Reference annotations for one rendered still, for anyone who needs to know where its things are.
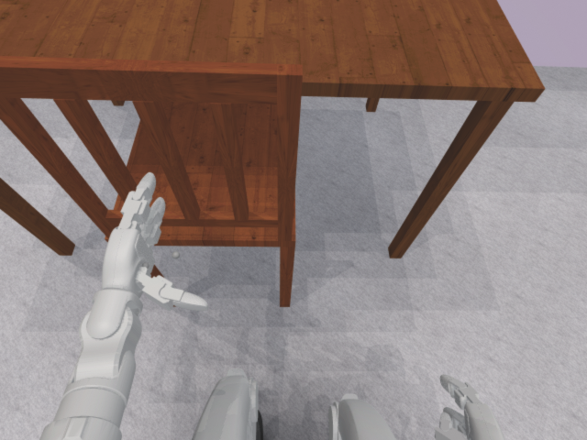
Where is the chair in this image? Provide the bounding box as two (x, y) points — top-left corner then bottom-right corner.
(0, 56), (303, 307)

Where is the robot right shin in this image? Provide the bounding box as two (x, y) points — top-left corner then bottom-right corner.
(340, 394), (358, 402)

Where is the robot left hand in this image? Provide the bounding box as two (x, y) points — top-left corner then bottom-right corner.
(102, 172), (208, 311)

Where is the robot right hand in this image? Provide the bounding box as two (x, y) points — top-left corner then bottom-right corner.
(435, 374), (505, 440)

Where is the table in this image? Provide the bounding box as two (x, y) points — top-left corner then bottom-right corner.
(0, 0), (545, 259)

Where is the robot left forearm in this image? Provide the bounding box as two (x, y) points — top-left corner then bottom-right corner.
(39, 288), (143, 440)

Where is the robot left thigh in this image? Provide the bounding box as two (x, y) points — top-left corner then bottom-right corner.
(192, 375), (258, 440)

